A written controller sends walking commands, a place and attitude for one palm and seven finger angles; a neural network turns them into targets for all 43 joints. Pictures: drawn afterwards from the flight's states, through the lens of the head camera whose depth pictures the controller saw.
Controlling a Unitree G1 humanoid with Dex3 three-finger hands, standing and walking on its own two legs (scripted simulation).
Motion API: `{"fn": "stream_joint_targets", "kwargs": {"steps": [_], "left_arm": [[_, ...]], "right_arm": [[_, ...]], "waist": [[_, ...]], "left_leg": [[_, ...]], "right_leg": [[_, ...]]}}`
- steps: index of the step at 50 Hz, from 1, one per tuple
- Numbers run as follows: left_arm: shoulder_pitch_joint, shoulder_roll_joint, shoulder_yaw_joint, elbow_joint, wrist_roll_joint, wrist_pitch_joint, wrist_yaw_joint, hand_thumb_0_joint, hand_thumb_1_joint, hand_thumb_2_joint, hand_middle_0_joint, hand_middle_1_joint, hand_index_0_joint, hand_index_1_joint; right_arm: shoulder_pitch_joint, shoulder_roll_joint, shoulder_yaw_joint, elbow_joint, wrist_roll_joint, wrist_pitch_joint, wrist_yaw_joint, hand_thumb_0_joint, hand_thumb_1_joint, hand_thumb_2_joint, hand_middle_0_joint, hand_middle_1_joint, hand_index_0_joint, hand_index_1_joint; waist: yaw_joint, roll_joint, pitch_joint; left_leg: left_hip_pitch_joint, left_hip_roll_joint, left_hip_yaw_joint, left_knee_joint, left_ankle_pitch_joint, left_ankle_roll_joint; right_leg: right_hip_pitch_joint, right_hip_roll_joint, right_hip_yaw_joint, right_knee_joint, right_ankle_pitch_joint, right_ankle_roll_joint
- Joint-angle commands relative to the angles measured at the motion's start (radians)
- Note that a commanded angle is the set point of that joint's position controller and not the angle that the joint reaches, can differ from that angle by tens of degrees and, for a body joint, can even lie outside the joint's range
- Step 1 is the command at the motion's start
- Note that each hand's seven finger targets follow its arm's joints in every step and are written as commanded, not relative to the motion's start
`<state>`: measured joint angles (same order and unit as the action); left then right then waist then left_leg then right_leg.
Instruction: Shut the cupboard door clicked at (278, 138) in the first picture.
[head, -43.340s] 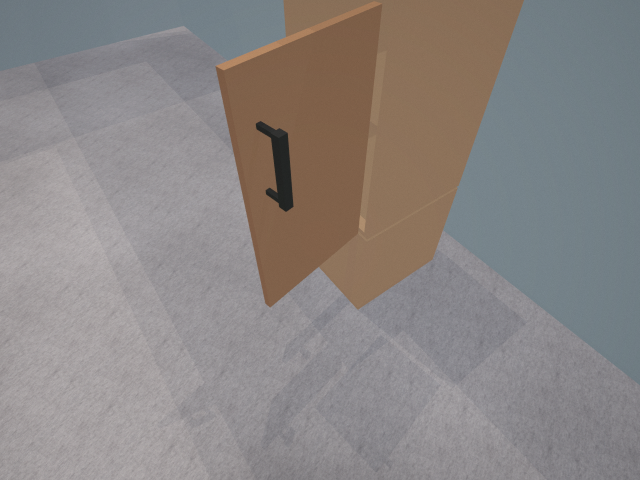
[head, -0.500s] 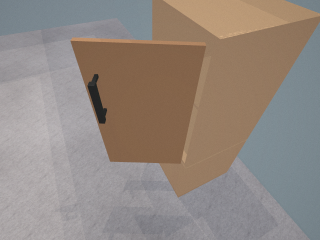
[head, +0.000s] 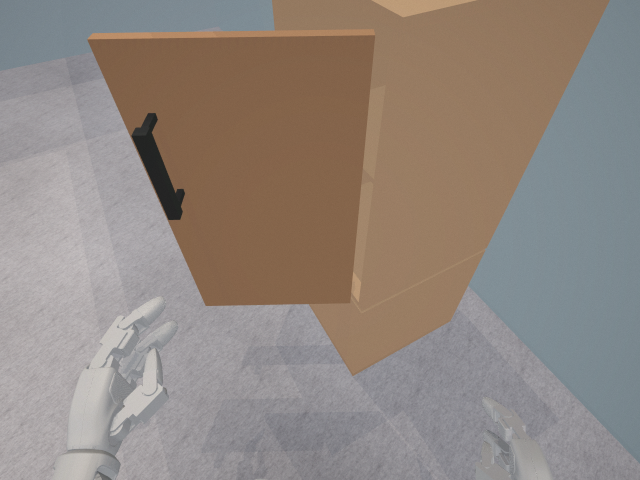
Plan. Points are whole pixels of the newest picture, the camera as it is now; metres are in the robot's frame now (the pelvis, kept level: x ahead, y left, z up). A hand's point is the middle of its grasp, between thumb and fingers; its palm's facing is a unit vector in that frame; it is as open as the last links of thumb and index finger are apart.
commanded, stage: raise the hand and make a fist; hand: left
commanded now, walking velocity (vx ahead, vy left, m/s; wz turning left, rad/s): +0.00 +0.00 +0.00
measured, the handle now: (163, 169) +0.51 +0.25 +0.12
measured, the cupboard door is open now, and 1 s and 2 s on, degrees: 62 62 62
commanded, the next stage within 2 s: bring the fist close to the handle in 1.62 s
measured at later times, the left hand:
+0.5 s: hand (129, 403) +0.20 +0.22 +0.04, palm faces +0.04 -1.00 +0.00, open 4.3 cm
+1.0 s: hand (77, 376) +0.21 +0.25 +0.11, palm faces +0.07 -1.00 -0.03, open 3.1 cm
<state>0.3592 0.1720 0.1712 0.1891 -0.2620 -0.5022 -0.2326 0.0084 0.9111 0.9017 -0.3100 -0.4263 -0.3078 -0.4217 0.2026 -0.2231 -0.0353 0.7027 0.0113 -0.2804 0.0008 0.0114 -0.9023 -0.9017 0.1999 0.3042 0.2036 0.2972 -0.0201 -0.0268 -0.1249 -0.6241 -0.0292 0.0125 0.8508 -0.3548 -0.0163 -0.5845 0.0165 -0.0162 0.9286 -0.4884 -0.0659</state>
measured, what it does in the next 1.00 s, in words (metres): shifts its weight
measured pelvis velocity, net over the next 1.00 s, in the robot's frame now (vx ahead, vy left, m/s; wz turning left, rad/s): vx -0.01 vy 0.06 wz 0.01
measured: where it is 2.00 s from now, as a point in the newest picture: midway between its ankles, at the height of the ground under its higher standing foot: outside the picture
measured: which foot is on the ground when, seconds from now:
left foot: down 0.00-1.00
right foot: down 0.00-1.00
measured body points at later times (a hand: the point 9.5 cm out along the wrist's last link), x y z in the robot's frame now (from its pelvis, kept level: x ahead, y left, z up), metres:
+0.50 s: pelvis -0.03 +0.03 -0.02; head +0.00 +0.03 +0.43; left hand +0.19 +0.27 +0.05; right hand +0.11 -0.21 -0.09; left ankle +0.03 +0.14 -0.69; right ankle -0.02 -0.07 -0.69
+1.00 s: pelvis -0.01 +0.06 +0.00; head -0.01 +0.06 +0.45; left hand +0.20 +0.30 +0.11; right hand +0.18 -0.15 -0.05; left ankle +0.03 +0.14 -0.69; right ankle -0.02 -0.07 -0.69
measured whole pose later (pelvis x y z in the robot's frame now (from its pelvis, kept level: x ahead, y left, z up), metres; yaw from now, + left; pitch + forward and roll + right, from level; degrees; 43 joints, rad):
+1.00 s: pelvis -0.01 +0.06 +0.00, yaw +0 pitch +5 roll -3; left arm 0.37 0.24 0.14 -0.21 -0.27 -0.16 -0.15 0.02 0.90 0.90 -1.21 -1.41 -1.21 -1.40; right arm 0.25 -0.22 0.07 0.50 0.03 -0.24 -0.06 0.01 -0.90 -0.90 0.20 0.30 0.21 0.30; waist 0.03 0.05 -0.09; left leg -0.60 -0.04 -0.04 0.90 -0.38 0.04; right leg -0.49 0.03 -0.04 0.84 -0.44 0.00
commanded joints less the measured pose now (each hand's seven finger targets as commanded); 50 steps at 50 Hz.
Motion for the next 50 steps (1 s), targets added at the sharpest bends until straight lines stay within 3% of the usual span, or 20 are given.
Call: {"fn": "stream_joint_targets", "kwargs": {"steps": [1, 2, 3, 5, 6, 8, 11, 14, 17, 18, 21, 23, 26, 28, 31, 36, 38, 42, 46, 50], "left_arm": [[0.194, 0.246, 0.238, -0.1, -0.075, -0.133, -0.19, 0.0, 0.9, 0.9, -0.475, -0.6, -0.475, -0.6], [0.138, 0.27, 0.26, -0.167, -0.09, -0.126, -0.182, 0.0, 0.9, 0.9, -0.493, -0.62, -0.493, -0.62], [0.076, 0.296, 0.284, -0.237, -0.1, -0.119, -0.159, 0.0, 0.9, 0.9, -0.512, -0.64, -0.512, -0.64], [-0.022, 0.242, 0.246, -0.333, -0.122, -0.126, -0.116, 0.0, 0.9, 0.9, -0.548, -0.68, -0.548, -0.68], [-0.103, 0.232, 0.219, -0.395, -0.123, -0.144, -0.099, 0.0, 0.9, 0.9, -0.567, -0.7, -0.567, -0.7], [-0.249, 0.191, 0.107, -0.516, -0.114, -0.179, -0.092, 0.0, 0.9, 0.9, -0.603, -0.74, -0.603, -0.74], [-0.23, 0.145, -0.038, -0.452, -0.086, -0.133, -0.127, 0.0, 0.9, 0.9, -0.658, -0.8, -0.658, -0.8], [-0.163, 0.18, -0.041, -0.32, -0.068, 0.013, -0.158, 0.0, 0.9, 0.9, -0.713, -0.86, -0.713, -0.86], [-0.056, 0.248, 0.078, -0.284, -0.069, 0.183, -0.123, 0.0, 0.9, 0.9, -0.768, -0.92, -0.768, -0.92], [-0.015, 0.295, 0.162, -0.274, -0.074, 0.227, -0.088, 0.0, 0.9, 0.9, -0.787, -0.94, -0.787, -0.94], [0.039, 0.233, 0.207, -0.431, -0.095, 0.251, 0.032, 0.0, 0.9, 0.9, -0.842, -1.0, -0.842, -1.0], [0.068, 0.228, 0.218, -0.492, -0.079, 0.212, 0.099, 0.0, 0.9, 0.9, -0.878, -1.04, -0.878, -1.04], [0.063, 0.157, 0.089, -0.54, -0.03, 0.121, 0.115, 0.0, 0.9, 0.9, -0.933, -1.1, -0.933, -1.1], [0.029, 0.11, -0.016, -0.541, -0.01, 0.088, 0.087, 0.0, 0.9, 0.9, -0.97, -1.14, -0.97, -1.14], [-0.001, 0.111, -0.066, -0.547, -0.015, 0.091, 0.037, 0.0, 0.9, 0.9, -1.025, -1.2, -1.025, -1.2], [-0.011, 0.198, 0.041, -0.616, -0.012, 0.154, 0.063, 0.0, 0.9, 0.9, -1.117, -1.3, -1.117, -1.3], [-0.02, 0.237, 0.093, -0.65, -0.003, 0.171, 0.099, 0.0, 0.9, 0.9, -1.153, -1.34, -1.153, -1.34], [-0.019, 0.16, 0.041, -0.642, -0.014, 0.211, 0.122, 0.0, 0.9, 0.9, -1.227, -1.42, -1.227, -1.42], [-0.049, 0.135, -0.015, -0.577, -0.014, 0.282, 0.074, 0.0, 0.9, 0.9, -1.3, -1.5, -1.3, -1.5], [-0.107, 0.183, 0.015, -0.6, -0.018, 0.339, 0.037, 0.0, 0.9, 0.9, -1.3, -1.5, -1.3, -1.5]], "right_arm": [[-0.08, -0.131, -0.053, -0.243, 0.011, -0.032, -0.01, 0.0, -0.9, -0.9, 0.2, 0.3, 0.2, 0.3], [-0.093, -0.12, -0.046, -0.273, 0.014, -0.029, -0.019, 0.0, -0.9, -0.9, 0.2, 0.3, 0.2, 0.3], [-0.086, -0.116, -0.047, -0.28, 0.013, -0.025, -0.026, 0.0, -0.9, -0.9, 0.2, 0.3, 0.2, 0.3], [-0.068, -0.1, -0.042, -0.3, 0.019, -0.03, -0.044, 0.0, -0.9, -0.9, 0.2, 0.3, 0.2, 0.3], [-0.056, -0.098, -0.038, -0.292, 0.019, -0.037, -0.053, 0.0, -0.9, -0.9, 0.2, 0.3, 0.2, 0.3], [-0.042, -0.109, -0.028, -0.281, 0.015, -0.056, -0.076, 0.0, -0.9, -0.9, 0.2, 0.3, 0.2, 0.3], [-0.023, -0.145, -0.016, -0.262, 0.027, -0.08, -0.108, 0.0, -0.9, -0.9, 0.2, 0.3, 0.2, 0.3], [0.002, -0.159, -0.007, -0.269, 0.042, -0.075, -0.131, 0.0, -0.9, -0.9, 0.2, 0.3, 0.2, 0.3], [-0.015, -0.145, -0.003, -0.312, 0.049, -0.05, -0.135, 0.0, -0.9, -0.9, 0.2, 0.3, 0.2, 0.3], [-0.032, -0.133, -0.003, -0.321, 0.048, -0.038, -0.131, 0.0, -0.9, -0.9, 0.2, 0.3, 0.2, 0.3], [-0.052, -0.088, 0.002, -0.353, 0.038, -0.016, -0.108, 0.0, -0.9, -0.9, 0.2, 0.3, 0.2, 0.3], [-0.045, -0.083, 0.002, -0.344, 0.027, -0.016, -0.095, 0.0, -0.9, -0.9, 0.2, 0.3, 0.2, 0.3], [-0.007, -0.103, 0.002, -0.328, 0.008, -0.029, -0.069, 0.0, -0.9, -0.9, 0.2, 0.3, 0.2, 0.3], [0.012, -0.125, 0.005, -0.319, 0.005, -0.043, -0.062, 0.0, -0.9, -0.9, 0.2, 0.3, 0.2, 0.3], [0.034, -0.151, 0.001, -0.316, 0.014, -0.063, -0.071, 0.0, -0.9, -0.9, 0.2, 0.3, 0.2, 0.3], [0.021, -0.148, 0.007, -0.328, 0.02, -0.055, -0.086, 0.0, -0.9, -0.9, 0.2, 0.3, 0.2, 0.3], [0.012, -0.141, 0.013, -0.33, 0.018, -0.039, -0.086, 0.0, -0.9, -0.9, 0.2, 0.3, 0.2, 0.3], [0.004, -0.127, 0.03, -0.337, 0.021, -0.017, -0.074, 0.0, -0.9, -0.9, 0.2, 0.3, 0.2, 0.3], [0.01, -0.139, 0.038, -0.332, 0.029, -0.007, -0.075, 0.0, -0.9, -0.9, 0.2, 0.3, 0.2, 0.3], [0.009, -0.141, 0.042, -0.337, 0.034, -0.006, -0.083, 0.0, -0.9, -0.9, 0.2, 0.3, 0.2, 0.3]], "waist": [[0.127, 0.046, -0.192], [0.125, 0.117, -0.204], [0.113, 0.13, -0.199], [0.061, 0.054, -0.204], [0.034, 0.055, -0.203], [-0.026, 0.06, -0.163], [-0.066, 0.05, -0.055], [-0.048, 0.0, -0.025], [0.038, -0.007, -0.072], [0.079, 0.005, -0.097], [0.117, 0.021, -0.134], [0.118, 0.033, -0.148], [0.062, 0.089, -0.122], [0.018, 0.094, -0.073], [-0.004, 0.08, -0.098], [0.04, 0.083, -0.168], [0.062, 0.122, -0.174], [0.045, 0.131, -0.105], [0.024, 0.087, -0.033], [0.034, 0.092, -0.07]], "left_leg": [[-0.147, -0.043, 0.019, 0.11, 0.118, 0.005], [-0.155, -0.042, 0.021, 0.128, 0.081, 0.009], [-0.155, -0.031, 0.003, 0.142, 0.056, 0.015], [-0.172, -0.016, -0.01, 0.193, 0.002, 0.029], [-0.176, -0.009, -0.015, 0.214, -0.027, 0.034], [-0.143, 0.012, -0.038, 0.226, -0.06, 0.051], [-0.125, 0.027, -0.056, 0.194, -0.117, 0.062], [-0.15, 0.024, -0.066, 0.151, -0.132, 0.066], [-0.134, 0.014, -0.062, 0.072, -0.121, 0.06], [-0.127, 0.009, -0.063, 0.055, -0.107, 0.054], [-0.04, 0.009, -0.059, 0.0, -0.009, 0.038], [-0.006, 0.015, -0.064, -0.02, 0.055, 0.038], [0.053, 0.023, -0.069, -0.03, 0.128, 0.044], [0.06, 0.031, -0.086, -0.028, 0.106, 0.048], [0.082, 0.039, -0.116, -0.054, 0.014, 0.044], [0.147, 0.04, -0.148, -0.116, 0.002, 0.034], [0.171, 0.041, -0.156, -0.134, 0.031, 0.023], [0.194, 0.048, -0.151, -0.155, 0.076, 0.01], [0.182, 0.049, -0.144, -0.174, 0.043, 0.022], [0.221, 0.039, -0.128, -0.182, 0.085, 0.031]], "right_leg": [[0.087, -0.095, 0.184, -0.056, 0.447, 0.089], [0.065, -0.095, 0.216, -0.086, 0.303, 0.087], [0.04, -0.088, 0.238, -0.107, 0.215, 0.09], [0.007, -0.098, 0.299, -0.154, 0.097, 0.127], [-0.024, -0.097, 0.311, -0.174, 0.029, 0.128], [-0.131, -0.065, 0.271, -0.187, -0.095, 0.103], [-0.211, -0.027, 0.197, -0.2, -0.211, 0.075], [-0.175, -0.029, 0.191, -0.236, -0.267, 0.081], [-0.062, -0.046, 0.179, -0.258, -0.269, 0.078], [-0.011, -0.047, 0.175, -0.255, -0.261, 0.076], [0.05, -0.041, 0.11, -0.22, -0.071, 0.073], [0.063, -0.019, 0.053, -0.172, 0.069, 0.064], [-0.023, 0.011, -0.025, -0.103, 0.202, 0.05], [-0.079, 0.02, -0.04, -0.095, 0.178, 0.045], [-0.093, 0.02, -0.043, -0.111, 0.099, 0.044], [-0.023, 0.02, -0.056, -0.117, 0.125, 0.037], [0.002, 0.024, -0.062, -0.111, 0.147, 0.03], [0.015, 0.026, -0.074, -0.138, 0.189, 0.033], [0.03, 0.026, -0.068, -0.187, 0.184, 0.039], [0.089, 0.021, -0.056, -0.225, 0.218, 0.038]]}}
